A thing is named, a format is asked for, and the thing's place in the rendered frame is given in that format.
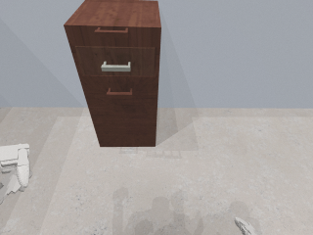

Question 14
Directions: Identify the handle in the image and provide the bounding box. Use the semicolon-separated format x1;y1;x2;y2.
101;61;131;71
107;92;133;98
94;29;128;38

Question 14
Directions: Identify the drawer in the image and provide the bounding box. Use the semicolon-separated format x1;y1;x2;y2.
75;46;156;76

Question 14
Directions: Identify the cabinet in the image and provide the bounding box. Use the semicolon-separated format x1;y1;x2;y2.
64;0;161;147

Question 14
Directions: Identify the right robot hand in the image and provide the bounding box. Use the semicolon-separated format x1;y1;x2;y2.
234;217;256;235

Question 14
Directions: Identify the left robot hand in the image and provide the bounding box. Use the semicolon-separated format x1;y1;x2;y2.
0;143;33;205

